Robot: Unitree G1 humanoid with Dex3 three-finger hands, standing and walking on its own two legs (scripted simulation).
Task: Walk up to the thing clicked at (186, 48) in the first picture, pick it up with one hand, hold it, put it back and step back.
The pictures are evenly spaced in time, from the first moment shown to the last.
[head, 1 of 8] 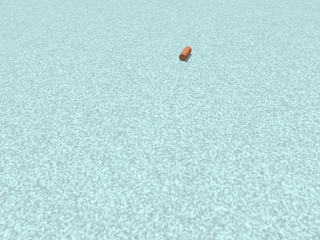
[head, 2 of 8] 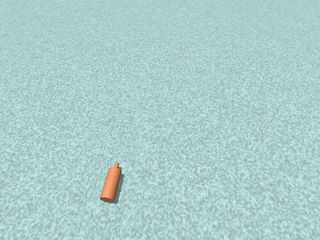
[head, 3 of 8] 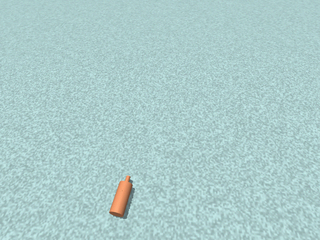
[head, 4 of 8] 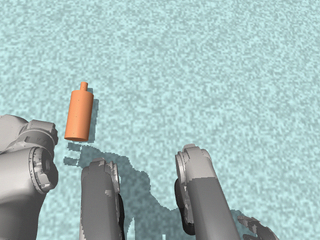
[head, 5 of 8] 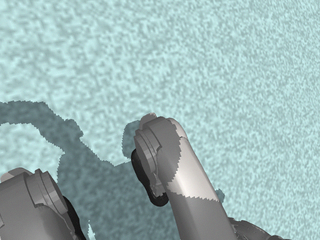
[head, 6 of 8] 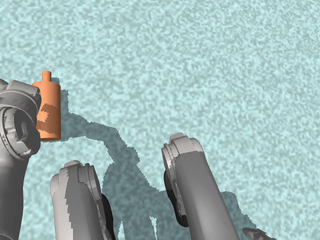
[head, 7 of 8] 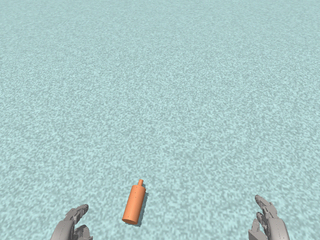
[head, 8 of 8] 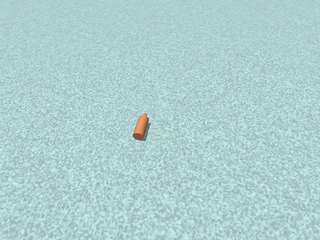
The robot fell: no
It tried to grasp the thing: yes
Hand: left
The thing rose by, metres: 0.00
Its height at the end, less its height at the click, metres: +0.00
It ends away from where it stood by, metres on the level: 0.03
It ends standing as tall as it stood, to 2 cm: yes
